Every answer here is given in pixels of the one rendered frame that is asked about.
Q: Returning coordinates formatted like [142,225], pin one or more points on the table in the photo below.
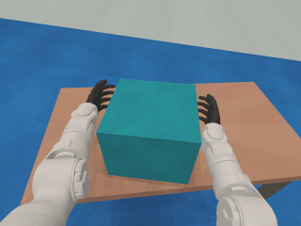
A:
[266,147]

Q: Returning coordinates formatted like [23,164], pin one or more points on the robot right hand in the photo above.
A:
[212,114]

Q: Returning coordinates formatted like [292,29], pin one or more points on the robot left hand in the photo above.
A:
[96,94]

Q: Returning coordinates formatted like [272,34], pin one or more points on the left robot forearm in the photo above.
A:
[77,136]

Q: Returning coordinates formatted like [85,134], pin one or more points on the carton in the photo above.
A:
[150,130]

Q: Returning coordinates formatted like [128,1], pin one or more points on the right robot forearm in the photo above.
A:
[228,177]

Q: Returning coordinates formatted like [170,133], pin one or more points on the left robot upper arm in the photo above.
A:
[58,185]

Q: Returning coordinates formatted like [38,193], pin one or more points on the right robot upper arm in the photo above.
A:
[236,210]

